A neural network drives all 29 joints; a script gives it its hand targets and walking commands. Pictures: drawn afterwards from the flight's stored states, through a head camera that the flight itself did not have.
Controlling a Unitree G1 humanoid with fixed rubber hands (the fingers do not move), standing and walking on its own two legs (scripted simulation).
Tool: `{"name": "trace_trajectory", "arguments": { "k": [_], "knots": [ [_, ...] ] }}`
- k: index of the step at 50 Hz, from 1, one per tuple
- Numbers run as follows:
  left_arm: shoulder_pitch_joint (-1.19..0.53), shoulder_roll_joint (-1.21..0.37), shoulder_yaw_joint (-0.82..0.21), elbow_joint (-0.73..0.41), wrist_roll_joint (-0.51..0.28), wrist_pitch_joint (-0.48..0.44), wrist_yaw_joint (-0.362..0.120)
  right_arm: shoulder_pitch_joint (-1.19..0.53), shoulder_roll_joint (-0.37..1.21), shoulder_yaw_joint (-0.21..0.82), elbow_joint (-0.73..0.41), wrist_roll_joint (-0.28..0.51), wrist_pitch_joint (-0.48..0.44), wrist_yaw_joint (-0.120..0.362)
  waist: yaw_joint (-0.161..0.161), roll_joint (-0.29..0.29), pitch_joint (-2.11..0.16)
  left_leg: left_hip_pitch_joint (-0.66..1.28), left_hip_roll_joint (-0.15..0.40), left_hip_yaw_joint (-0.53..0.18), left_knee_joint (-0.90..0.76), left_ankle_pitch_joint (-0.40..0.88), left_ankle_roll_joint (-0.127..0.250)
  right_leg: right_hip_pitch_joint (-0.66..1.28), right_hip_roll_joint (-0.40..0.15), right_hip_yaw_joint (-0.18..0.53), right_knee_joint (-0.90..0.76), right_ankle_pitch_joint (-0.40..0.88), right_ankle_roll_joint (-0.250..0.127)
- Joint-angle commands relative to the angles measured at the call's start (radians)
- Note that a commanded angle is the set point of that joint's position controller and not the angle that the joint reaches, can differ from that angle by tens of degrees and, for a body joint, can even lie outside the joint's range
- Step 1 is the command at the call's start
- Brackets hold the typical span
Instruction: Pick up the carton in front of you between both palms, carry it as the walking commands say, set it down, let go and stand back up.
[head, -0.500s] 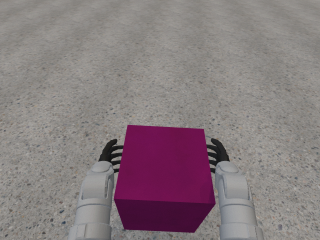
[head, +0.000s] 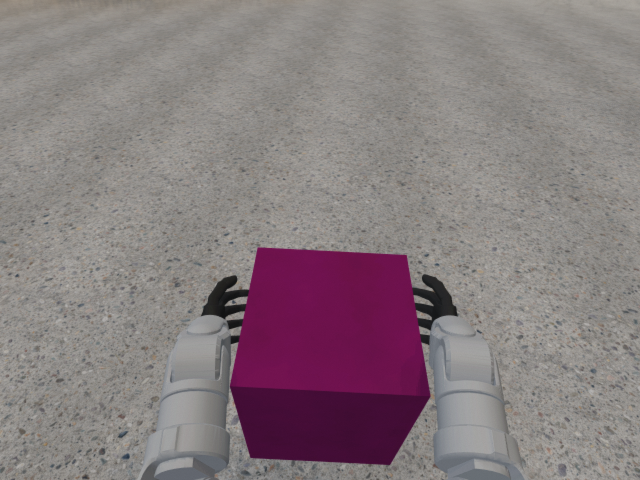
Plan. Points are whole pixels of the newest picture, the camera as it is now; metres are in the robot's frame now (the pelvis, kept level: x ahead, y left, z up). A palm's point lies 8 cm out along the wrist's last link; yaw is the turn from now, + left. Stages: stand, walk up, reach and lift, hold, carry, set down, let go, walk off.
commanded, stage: hold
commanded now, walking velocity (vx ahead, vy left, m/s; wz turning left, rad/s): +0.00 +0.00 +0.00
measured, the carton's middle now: (326, 359) +0.30 +0.00 -0.02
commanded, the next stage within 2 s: set down in 0.14 s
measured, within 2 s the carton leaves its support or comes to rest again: neither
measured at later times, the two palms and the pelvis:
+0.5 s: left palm (231, 319) +0.35 +0.14 +0.01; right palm (432, 325) +0.34 -0.16 +0.01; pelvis +0.02 +0.01 -0.01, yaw +0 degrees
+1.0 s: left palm (248, 372) +0.38 +0.14 -0.19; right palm (408, 375) +0.37 -0.16 -0.18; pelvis -0.03 +0.01 -0.12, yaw +2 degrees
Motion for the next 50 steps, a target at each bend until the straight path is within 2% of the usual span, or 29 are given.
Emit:
{"name": "trace_trajectory", "arguments": {
  "k": [1,11,15,21,24,26,29,33,38,41,42,43,46,50],
  "knots": [
    [-0.522,-0.892,-0.470,-0.002,-0.251,-0.032,-0.239,-0.456,0.911,0.480,0.055,0.253,-0.009,0.252,0.003,-0.017,-0.150,-0.076,-0.062,-0.091,-0.108,-0.102,0.037,0.046,0.037,0.132,-0.111,-0.133,0.000],
    [-0.470,-0.886,-0.496,-0.057,-0.264,-0.030,-0.213,-0.405,0.890,0.502,-0.010,0.262,-0.015,0.224,-0.001,-0.012,-0.204,-0.034,-0.069,-0.105,-0.104,0.074,0.022,0.104,0.047,0.139,-0.089,0.096,0.007],
    [-0.493,-0.870,-0.439,0.002,-0.222,-0.061,-0.208,-0.433,0.862,0.435,0.031,0.221,-0.048,0.214,-0.008,-0.011,-0.173,-0.067,-0.073,-0.102,-0.090,0.057,0.020,0.076,0.054,0.138,-0.068,0.085,0.005],
    [-0.558,-0.785,-0.259,0.150,-0.091,-0.176,-0.182,-0.516,0.770,0.253,0.154,0.097,-0.161,0.187,-0.022,-0.003,-0.122,-0.204,-0.083,-0.092,-0.003,0.026,0.025,-0.047,0.068,0.122,0.019,0.064,0.000],
    [-0.527,-0.683,-0.186,0.179,-0.031,-0.262,-0.159,-0.482,0.666,0.178,0.176,0.035,-0.246,0.173,-0.029,-0.003,-0.136,-0.275,-0.095,-0.084,0.055,0.073,0.023,-0.135,0.081,0.112,0.078,0.112,0.004],
    [-0.493,-0.636,-0.174,0.197,-0.016,-0.329,-0.147,-0.448,0.625,0.164,0.190,0.018,-0.314,0.168,-0.028,-0.008,-0.172,-0.327,-0.101,-0.080,0.098,0.119,0.017,-0.194,0.086,0.107,0.123,0.158,0.006],
    [-0.478,-0.644,-0.222,0.210,-0.035,-0.437,-0.137,-0.441,0.634,0.208,0.199,0.036,-0.419,0.168,-0.025,-0.004,-0.290,-0.381,-0.114,-0.081,0.173,0.200,0.008,-0.273,0.098,0.105,0.204,0.232,0.009],
    [-0.563,-0.725,-0.371,0.193,-0.113,-0.566,-0.120,-0.509,0.699,0.340,0.192,0.112,-0.544,0.171,-0.040,0.004,-0.533,-0.447,-0.123,-0.083,0.311,0.314,-0.003,-0.380,0.119,0.095,0.337,0.314,0.020],
    [-0.651,-0.749,-0.510,0.167,-0.176,-0.642,-0.086,-0.591,0.719,0.465,0.167,0.176,-0.623,0.162,-0.052,0.007,-0.861,-0.515,-0.133,-0.102,0.481,0.406,-0.012,-0.571,0.127,0.093,0.499,0.352,0.038],
    [-0.677,-0.757,-0.521,0.174,-0.179,-0.625,-0.075,-0.630,0.732,0.484,0.165,0.193,-0.605,0.167,-0.046,0.003,-0.938,-0.573,-0.141,-0.093,0.542,0.338,-0.020,-0.725,0.133,0.076,0.556,0.246,0.046],
    [-0.693,-0.764,-0.520,0.175,-0.182,-0.614,-0.076,-0.638,0.738,0.478,0.175,0.191,-0.592,0.169,-0.044,0.008,-0.958,-0.629,-0.147,-0.084,0.555,0.274,-0.024,-0.732,0.132,0.076,0.575,0.209,0.044],
    [-0.713,-0.767,-0.513,0.189,-0.179,-0.598,-0.082,-0.656,0.747,0.466,0.186,0.192,-0.576,0.174,-0.054,-0.003,-0.937,-0.668,-0.149,-0.080,0.570,0.216,-0.022,-0.796,0.135,0.071,0.588,0.158,0.048],
    [-0.793,-0.796,-0.497,0.211,-0.180,-0.544,-0.110,-0.696,0.779,0.416,0.232,0.172,-0.521,0.188,-0.074,0.025,-0.908,-0.822,-0.159,-0.058,0.606,0.027,-0.026,-0.886,0.135,0.062,0.627,0.013,0.040],
    [-0.879,-0.804,-0.446,0.257,-0.173,-0.483,-0.148,-0.760,0.809,0.354,0.281,0.153,-0.456,0.204,-0.090,0.049,-0.894,-0.993,-0.163,-0.041,0.671,-0.097,-0.022,-0.992,0.136,0.052,0.691,-0.080,0.032]
  ]
}}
